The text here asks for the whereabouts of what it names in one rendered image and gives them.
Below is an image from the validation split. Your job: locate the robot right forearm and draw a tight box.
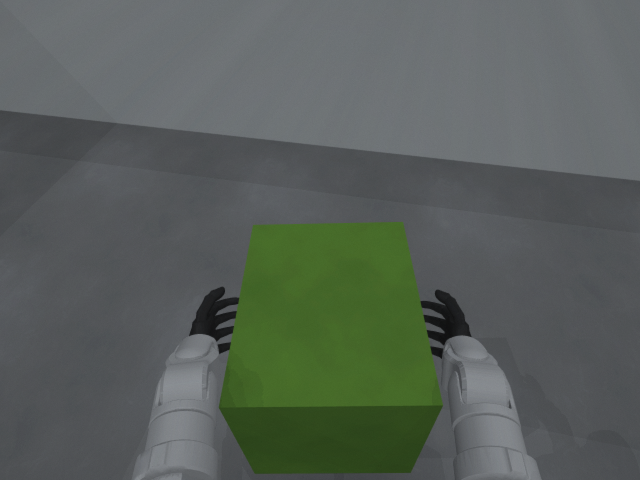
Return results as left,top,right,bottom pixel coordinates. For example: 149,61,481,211
441,336,542,480

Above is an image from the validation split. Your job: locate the robot right hand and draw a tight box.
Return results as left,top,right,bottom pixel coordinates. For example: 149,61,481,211
420,290,472,359

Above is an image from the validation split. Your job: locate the carton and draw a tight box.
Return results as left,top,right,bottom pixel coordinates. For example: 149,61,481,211
219,222,443,474

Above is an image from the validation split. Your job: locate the robot left forearm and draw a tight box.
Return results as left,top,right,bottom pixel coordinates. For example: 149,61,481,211
132,334,221,480

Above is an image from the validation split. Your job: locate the robot left hand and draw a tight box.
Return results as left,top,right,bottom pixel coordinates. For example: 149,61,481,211
189,287,239,354

